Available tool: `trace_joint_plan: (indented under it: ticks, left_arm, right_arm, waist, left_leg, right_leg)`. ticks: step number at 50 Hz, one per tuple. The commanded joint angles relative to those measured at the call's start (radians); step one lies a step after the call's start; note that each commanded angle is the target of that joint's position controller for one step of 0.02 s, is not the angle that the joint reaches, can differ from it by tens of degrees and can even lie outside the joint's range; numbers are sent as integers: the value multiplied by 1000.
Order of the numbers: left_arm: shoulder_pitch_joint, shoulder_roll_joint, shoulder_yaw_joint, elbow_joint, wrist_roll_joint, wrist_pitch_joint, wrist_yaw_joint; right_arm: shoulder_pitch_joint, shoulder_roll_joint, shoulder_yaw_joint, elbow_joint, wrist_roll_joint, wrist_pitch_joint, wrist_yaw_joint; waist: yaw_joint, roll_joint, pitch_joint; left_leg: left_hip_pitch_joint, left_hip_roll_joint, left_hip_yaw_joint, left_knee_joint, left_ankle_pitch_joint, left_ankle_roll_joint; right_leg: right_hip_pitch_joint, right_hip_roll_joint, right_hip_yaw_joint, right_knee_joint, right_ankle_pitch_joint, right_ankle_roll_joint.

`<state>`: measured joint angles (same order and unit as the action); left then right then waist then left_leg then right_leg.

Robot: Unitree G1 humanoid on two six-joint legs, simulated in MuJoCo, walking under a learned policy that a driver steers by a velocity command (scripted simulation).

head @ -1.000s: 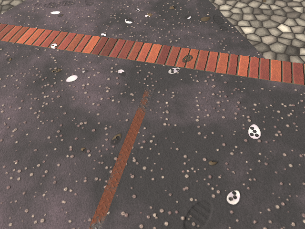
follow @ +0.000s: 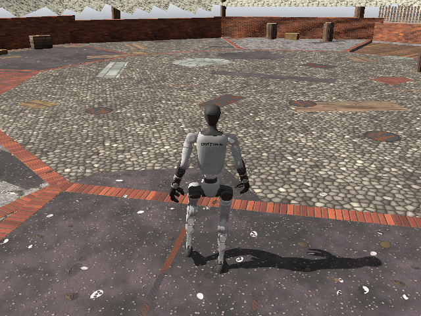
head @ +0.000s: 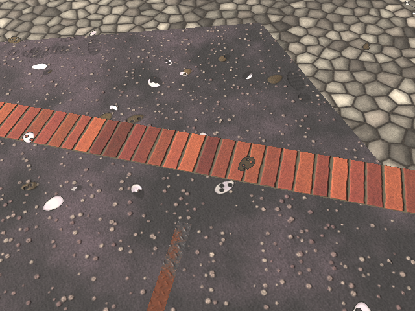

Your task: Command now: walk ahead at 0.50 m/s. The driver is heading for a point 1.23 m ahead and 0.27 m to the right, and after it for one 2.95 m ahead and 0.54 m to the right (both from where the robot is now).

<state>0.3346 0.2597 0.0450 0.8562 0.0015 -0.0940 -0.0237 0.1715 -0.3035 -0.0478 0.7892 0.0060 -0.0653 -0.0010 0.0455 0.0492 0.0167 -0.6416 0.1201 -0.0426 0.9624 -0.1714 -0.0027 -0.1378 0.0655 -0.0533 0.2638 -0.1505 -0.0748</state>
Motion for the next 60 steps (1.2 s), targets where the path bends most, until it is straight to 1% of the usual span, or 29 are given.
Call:
trace_joint_plan:
  ticks: [1,8,11,13,14,15,16,17,18,19,20,24,31,35,38,39,41,42,43,44,45,46,47,48,50,52,55,58,60]
  left_arm:
    - [-37,159,35,-55,-6,-12,14]
    - [75,183,41,11,-19,17,25]
    - [63,198,49,21,-21,32,33]
    - [27,203,49,15,-18,43,36]
    - [29,173,35,1,-8,45,39]
    - [134,71,3,-25,-2,27,31]
    - [129,69,-2,-9,-8,5,27]
    - [46,162,24,-35,-37,-12,19]
    - [-22,168,24,-53,-51,-18,18]
    - [-55,158,26,-57,-40,-14,22]
    - [-41,150,33,-50,-31,0,26]
    - [-14,93,29,-43,-29,46,34]
    - [-207,54,18,-113,-18,33,7]
    - [-312,49,11,-182,-20,34,-18]
    - [-304,71,23,-218,-22,38,-37]
    - [-165,68,7,-163,104,31,-39]
    - [-78,161,51,-155,75,15,-33]
    - [63,193,69,-108,70,6,-18]
    - [259,234,76,-65,48,7,0]
    - [358,191,55,-12,65,6,-1]
    - [312,215,73,11,68,-14,1]
    - [213,182,63,5,51,-25,1]
    - [140,107,30,5,46,-33,-5]
    - [60,63,11,-7,46,-36,-13]
    - [-48,44,-6,-49,48,-43,-21]
    - [-76,95,3,-74,59,-54,-33]
    - [14,138,18,-51,63,-53,-61]
    - [121,164,40,-25,67,-36,-88]
    - [122,156,45,-21,66,-25,-86]
  right_arm:
    - [-33,-32,-5,-59,-3,-9,3]
    - [-237,-27,3,-121,12,-30,37]
    - [-217,-54,-5,-123,11,-36,50]
    - [-39,-105,-35,-71,7,-37,44]
    - [132,-158,-57,-23,1,-35,34]
    - [251,-256,-82,-4,-16,-28,27]
    - [272,-196,-65,7,1,-23,28]
    - [207,-147,-46,1,8,-23,28]
    - [132,-118,-38,-14,4,-22,25]
    - [69,-85,-29,-17,-4,-26,27]
    - [30,-56,-21,-19,-13,-35,28]
    - [19,-73,-31,18,-23,-61,25]
    - [67,-112,-37,62,-16,-52,-5]
    - [138,-134,-46,98,-1,-20,-11]
    - [122,-161,-57,95,8,9,-19]
    - [224,-35,4,143,-167,-43,33]
    - [136,-154,-35,127,-126,-66,51]
    - [202,-123,-17,133,-138,-65,59]
    - [317,-20,31,98,-162,-74,87]
    - [170,-47,23,101,-112,-67,109]
    - [8,-32,28,38,-76,-68,100]
    - [-28,-75,21,20,-79,-74,73]
    - [2,-82,20,8,-111,-71,47]
    - [23,-54,29,9,-121,-64,31]
    - [48,-20,42,2,-109,-38,14]
    - [39,-25,47,-4,-90,-22,10]
    - [-86,26,72,-48,-78,-1,17]
    - [-163,-6,75,-62,-70,0,29]
    - [-202,-31,73,-61,-71,-10,26]
  waist:
    - [-23,-101,14]
    - [40,-104,63]
    - [3,-123,39]
    - [-100,-129,-73]
    - [-167,-95,-199]
    - [-148,107,-352]
    - [-158,199,-415]
    - [-158,128,-266]
    - [-133,66,-156]
    - [-103,10,-75]
    - [-68,35,-47]
    - [-31,32,-2]
    - [-96,-10,50]
    - [-133,-25,82]
    - [-96,5,51]
    - [-43,62,-29]
    - [47,-14,-72]
    - [57,-68,-208]
    - [73,-274,-442]
    - [170,-120,-348]
    - [175,-109,-114]
    - [133,-109,-36]
    - [60,-100,-53]
    - [-2,-94,-29]
    - [-72,-96,-15]
    - [-70,-85,-6]
    - [-23,-92,20]
    - [26,-99,26]
    - [31,-102,30]
  left_leg:
    - [-33,14,-4,-165,167,-14]
    - [-22,-39,25,-424,235,18]
    - [37,-61,34,-464,130,58]
    - [303,-120,89,-498,114,101]
    - [583,-61,31,-458,144,144]
    - [998,196,-387,-466,24,293]
    - [1065,273,-679,-626,-96,341]
    - [951,243,-574,-658,-177,293]
    - [801,215,-430,-681,-144,258]
    - [656,176,-327,-724,-80,238]
    - [567,143,-249,-758,-21,217]
    - [449,117,-71,-848,128,220]
    - [530,89,139,-874,235,171]
    - [713,148,172,-813,321,165]
    - [790,169,210,-683,640,136]
    - [841,217,186,-693,783,186]
    - [794,124,293,-442,880,154]
    - [544,76,294,-199,686,119]
    - [126,-70,232,83,34,32]
    - [-85,-174,55,269,-347,27]
    - [-247,-122,-54,362,-316,47]
    - [-234,-69,-76,362,-265,49]
    - [-139,-42,-86,313,-218,58]
    - [-57,-16,-75,267,-180,56]
    - [61,-6,-57,186,-162,35]
    - [108,-13,-10,70,-56,-3]
    - [233,-53,68,-212,97,-41]
    - [206,-73,58,-349,184,-46]
    - [149,-68,37,-412,177,-24]
  right_leg:
    - [11,-252,155,-150,223,-146]
    - [160,-299,133,-105,208,-121]
    - [239,-330,141,-26,343,-97]
    - [216,-281,95,185,622,-63]
    - [78,-231,60,408,536,-32]
    - [-337,-84,8,802,152,43]
    - [-515,-8,131,983,-422,53]
    - [-614,-73,176,1055,-393,37]
    - [-619,-126,147,1028,-304,26]
    - [-584,-165,132,962,-227,29]
    - [-521,-198,144,906,-171,32]
    - [-482,-206,168,835,-50,62]
    - [-506,-174,94,458,271,67]
    - [-590,-163,56,363,195,39]
    - [-529,-112,-9,342,52,-5]
    - [-416,-99,74,339,57,-37]
    - [-192,9,-12,248,70,-89]
    - [178,-10,73,370,236,-165]
    - [698,-212,520,296,120,-376]
    - [717,-307,780,114,62,-351]
    - [569,-290,670,73,-31,-256]
    - [388,-274,603,61,-13,-247]
    - [253,-253,540,47,46,-245]
    - [100,-241,487,16,89,-240]
    - [-109,-214,441,-62,63,-241]
    - [-228,-173,374,-88,43,-225]
    - [-330,-115,301,-63,143,-196]
    - [-193,-180,384,-2,144,-209]
    - [-57,-236,440,38,151,-197]
